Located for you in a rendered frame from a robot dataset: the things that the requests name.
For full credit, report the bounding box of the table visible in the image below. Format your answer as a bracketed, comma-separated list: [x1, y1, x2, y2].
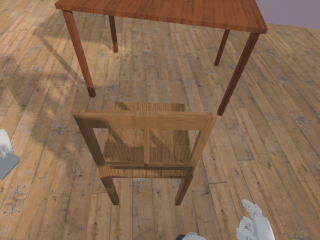
[54, 0, 268, 116]

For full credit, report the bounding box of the right robot hand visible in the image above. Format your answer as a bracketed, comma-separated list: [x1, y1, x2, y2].
[236, 199, 275, 240]

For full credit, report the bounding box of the chair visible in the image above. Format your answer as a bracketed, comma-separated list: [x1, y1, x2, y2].
[73, 101, 217, 206]

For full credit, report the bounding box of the left robot hand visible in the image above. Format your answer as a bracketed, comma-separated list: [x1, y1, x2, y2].
[0, 128, 20, 180]

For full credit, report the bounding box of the robot right shin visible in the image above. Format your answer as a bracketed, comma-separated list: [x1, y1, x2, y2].
[184, 232, 197, 238]

